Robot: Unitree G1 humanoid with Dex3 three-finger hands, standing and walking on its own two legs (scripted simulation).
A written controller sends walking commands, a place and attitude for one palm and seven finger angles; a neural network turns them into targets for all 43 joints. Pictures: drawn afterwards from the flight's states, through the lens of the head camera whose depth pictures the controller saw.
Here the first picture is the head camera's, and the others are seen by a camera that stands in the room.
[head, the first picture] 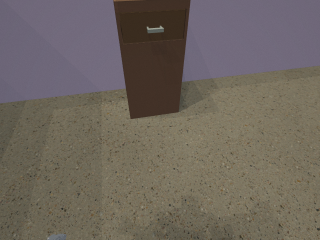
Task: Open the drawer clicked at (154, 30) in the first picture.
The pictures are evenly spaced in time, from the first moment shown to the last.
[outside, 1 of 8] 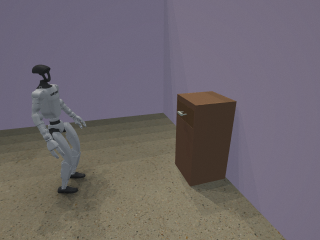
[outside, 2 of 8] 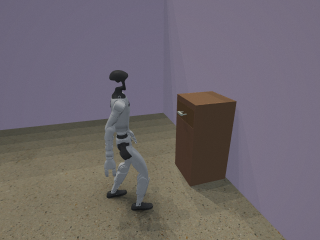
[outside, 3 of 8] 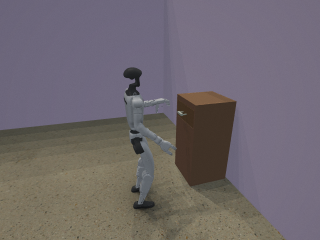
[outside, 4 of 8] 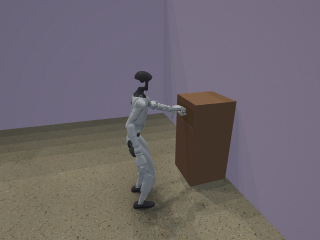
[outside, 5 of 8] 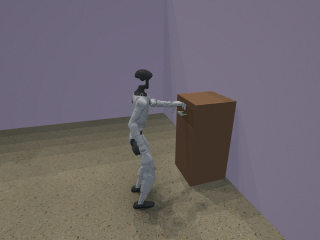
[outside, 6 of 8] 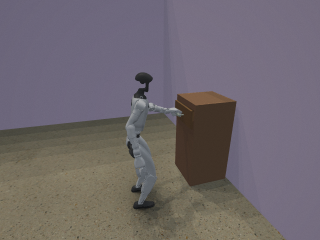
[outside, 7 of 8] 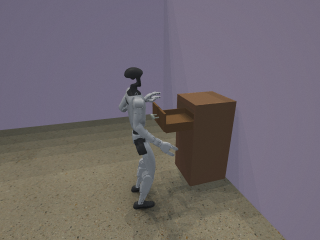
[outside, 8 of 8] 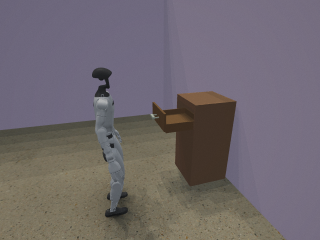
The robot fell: no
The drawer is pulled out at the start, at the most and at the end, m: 0.00 0.30 0.30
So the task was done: yes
